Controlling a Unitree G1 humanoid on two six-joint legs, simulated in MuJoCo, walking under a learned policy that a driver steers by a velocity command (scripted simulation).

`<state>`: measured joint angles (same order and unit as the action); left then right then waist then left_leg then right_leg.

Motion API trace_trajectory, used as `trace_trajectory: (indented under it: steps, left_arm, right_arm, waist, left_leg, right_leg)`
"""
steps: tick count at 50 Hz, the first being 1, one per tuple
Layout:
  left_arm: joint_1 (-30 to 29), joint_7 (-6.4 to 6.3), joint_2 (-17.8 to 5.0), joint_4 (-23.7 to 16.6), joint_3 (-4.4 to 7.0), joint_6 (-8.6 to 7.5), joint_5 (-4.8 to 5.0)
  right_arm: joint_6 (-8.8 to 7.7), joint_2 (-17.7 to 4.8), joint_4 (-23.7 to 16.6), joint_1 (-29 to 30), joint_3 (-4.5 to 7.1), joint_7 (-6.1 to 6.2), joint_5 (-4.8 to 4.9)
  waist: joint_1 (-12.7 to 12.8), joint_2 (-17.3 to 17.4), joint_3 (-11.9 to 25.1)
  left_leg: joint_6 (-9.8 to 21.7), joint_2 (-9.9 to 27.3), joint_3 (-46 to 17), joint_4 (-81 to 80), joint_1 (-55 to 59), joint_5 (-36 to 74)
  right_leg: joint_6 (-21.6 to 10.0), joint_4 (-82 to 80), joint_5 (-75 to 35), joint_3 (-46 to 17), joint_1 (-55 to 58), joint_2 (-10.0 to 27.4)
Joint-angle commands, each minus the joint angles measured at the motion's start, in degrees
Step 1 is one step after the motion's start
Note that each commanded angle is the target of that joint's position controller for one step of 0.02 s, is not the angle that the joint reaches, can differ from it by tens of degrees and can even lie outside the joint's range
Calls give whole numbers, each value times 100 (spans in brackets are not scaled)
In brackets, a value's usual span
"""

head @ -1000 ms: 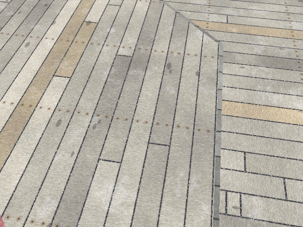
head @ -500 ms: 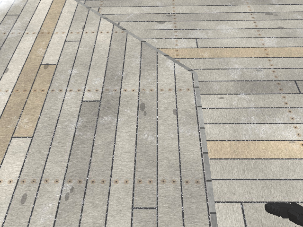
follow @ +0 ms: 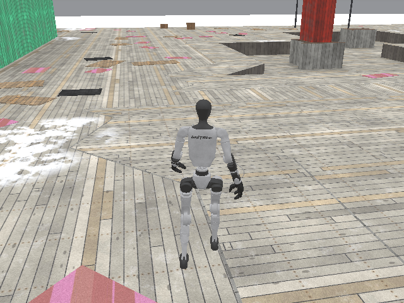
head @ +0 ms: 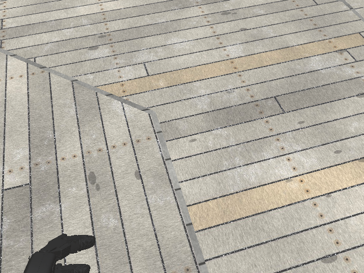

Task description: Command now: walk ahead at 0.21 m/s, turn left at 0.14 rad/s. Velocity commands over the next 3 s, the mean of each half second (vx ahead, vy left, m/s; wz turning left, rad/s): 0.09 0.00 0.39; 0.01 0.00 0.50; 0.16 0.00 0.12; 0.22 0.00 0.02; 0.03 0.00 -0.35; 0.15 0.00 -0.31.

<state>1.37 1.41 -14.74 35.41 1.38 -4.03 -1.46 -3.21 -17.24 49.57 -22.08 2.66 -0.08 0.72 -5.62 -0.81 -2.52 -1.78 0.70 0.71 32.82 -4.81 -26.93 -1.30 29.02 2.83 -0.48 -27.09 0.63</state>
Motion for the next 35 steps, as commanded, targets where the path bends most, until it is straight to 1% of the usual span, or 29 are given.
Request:
trace_trajectory:
  steps: [1,2,3,4,5,6,7,9,12,14,16,18,19,20,21,22,23,24,25,26,27,28,29,31,33,35]
  left_arm:
    - [1828,-94,-1073,11,377,148,-30]
    - [1485,-83,-942,19,326,170,61]
    - [1094,-87,-797,56,278,164,103]
    - [798,-77,-653,76,232,143,83]
    - [512,-66,-648,101,237,122,24]
    - [304,-68,-694,129,270,111,-15]
    - [222,-89,-706,163,291,105,-28]
    - [182,-162,-754,257,324,115,-7]
    - [182,-277,-881,390,380,183,26]
    - [188,-308,-977,463,413,247,50]
    - [233,-297,-1067,538,445,304,93]
    - [239,-277,-1163,606,478,356,165]
    - [184,-276,-1194,632,489,385,217]
    - [195,-279,-1165,679,490,413,271]
    - [453,-273,-1005,807,463,437,284]
    - [620,-245,-701,808,392,452,132]
    - [244,-286,-679,470,375,440,2]
    - [-117,-315,-898,441,445,441,18]
    - [-46,-318,-921,473,479,460,131]
    - [162,-363,-886,625,500,480,141]
    - [209,-403,-966,673,530,490,93]
    - [218,-403,-934,693,535,478,80]
    - [278,-391,-881,698,527,459,103]
    - [257,-379,-778,698,494,432,162]
    - [104,-365,-704,659,459,420,172]
    - [49,-331,-695,649,441,411,176]
  right_arm:
    - [-39,-588,-203,-718,21,5,36]
    - [26,-830,-359,-187,118,29,144]
    - [113,-726,-408,77,117,102,113]
    - [242,-694,-421,198,143,169,28]
    - [380,-616,-398,37,164,214,18]
    - [479,-534,-392,-86,171,257,15]
    - [535,-478,-416,-114,186,282,6]
    - [600,-446,-564,110,213,291,-6]
    - [635,-378,-820,592,196,215,-32]
    - [653,-417,-946,784,208,150,-25]
    - [671,-478,-1053,917,231,87,-21]
    - [685,-509,-1129,955,256,21,-16]
    - [684,-504,-1121,867,273,-12,-17]
    - [676,-522,-1075,726,301,-29,-28]
    - [667,-691,-1037,573,370,-6,-62]
    - [652,-1243,-1095,458,514,89,-58]
    - [595,-1735,-1275,615,580,108,-169]
    - [455,-1427,-1303,559,514,67,-264]
    - [343,-1291,-1290,755,465,66,-241]
    - [295,-1166,-1341,1071,453,86,-132]
    - [298,-1008,-1381,1257,399,114,-24]
    - [307,-935,-1402,1281,354,149,-18]
    - [322,-912,-1417,1252,341,170,-36]
    - [344,-954,-1432,1172,364,204,-34]
    - [381,-1023,-1435,1097,393,241,-11]
    - [420,-1095,-1466,1131,422,256,-16]
  waist:
    - [1007,-958,2742]
    - [964,-750,1955]
    - [797,-472,1476]
    - [659,-384,1104]
    - [424,-603,913]
    - [308,-745,813]
    - [273,-767,768]
    - [307,-700,708]
    - [442,-580,683]
    - [498,-551,670]
    - [542,-518,639]
    - [515,-527,627]
    - [417,-507,643]
    - [329,-453,669]
    - [318,-188,645]
    - [458,1129,574]
    - [407,2086,381]
    - [145,1298,644]
    - [332,1074,635]
    - [497,765,652]
    - [546,752,652]
    - [591,794,725]
    - [619,773,825]
    - [576,757,875]
    - [484,794,837]
    - [444,887,787]
  left_leg:
    - [-113,-106,-862,3375,-2522,-1409]
    - [-129,29,-749,3609,-2950,-1222]
    - [-171,208,-622,3469,-3049,-878]
    - [-230,340,-603,3271,-2795,-544]
    - [-309,403,-562,3176,-2327,-279]
    - [-373,343,-410,3117,-2062,-75]
    - [-398,328,-335,3027,-1969,37]
    - [-361,382,-276,2706,-1992,325]
    - [-229,500,-219,2043,-1904,776]
    - [-147,489,-125,1727,-1805,839]
    - [-56,456,-22,1417,-1726,745]
    - [71,395,92,937,-1556,702]
    - [166,316,203,479,-1327,923]
    - [292,174,316,-72,-985,1301]
    - [484,121,118,-621,-572,1824]
    - [912,1092,-1325,-1264,0,3456]
    - [2058,2213,-2997,-1492,120,4138]
    - [2228,2067,-2855,-1538,-31,3925]
    - [1932,1758,-2344,-1479,-64,3821]
    - [1605,1469,-2019,-1387,-47,3598]
    - [1454,1394,-1911,-1348,-43,3691]
    - [1429,1279,-1801,-1303,-147,4023]
    - [1444,1206,-1756,-1278,-102,4170]
    - [1440,1129,-1772,-1242,96,4107]
    - [1446,1097,-1918,-1215,169,3792]
    - [1460,1053,-2082,-1218,-1,3359]
  right_leg:
    - [-1704,-50,-3938,-2520,4386,2386]
    - [-1498,-276,-3295,-1953,3830,2070]
    - [-1323,-500,-2699,-1618,3215,1849]
    - [-1239,-816,-2141,-1348,2443,1715]
    - [-1242,-1064,-1924,-1035,1779,1610]
    - [-1271,-1259,-1671,-806,1350,1548]
    - [-1301,-1359,-1482,-619,1166,1523]
    - [-1312,-1483,-1050,-373,1070,1567]
    - [-1299,-1629,-245,-192,1134,1651]
    - [-1293,-1638,-28,-126,1242,1736]
    - [-1256,-1543,1,-84,1427,1831]
    - [-1135,-1322,-110,-26,1633,1887]
    - [-1004,-1110,-151,81,1663,1840]
    - [-801,-802,-13,251,1601,1712]
    - [-441,-281,391,492,1365,1456]
    - [139,1164,1496,1108,455,813]
    - [548,2427,3416,881,-1014,-125]
    - [496,3339,3503,14,-1071,-51]
    - [405,3566,3024,-199,-1088,35]
    - [387,3498,2594,-284,-1095,98]
    - [414,3421,2320,-322,-1098,116]
    - [454,3520,2124,-299,-873,51]
    - [489,3499,1970,-300,-777,-19]
    - [545,2983,1775,-320,-757,-81]
    - [613,2364,1704,-373,-661,-124]
    - [646,1874,1686,-413,-373,-169]
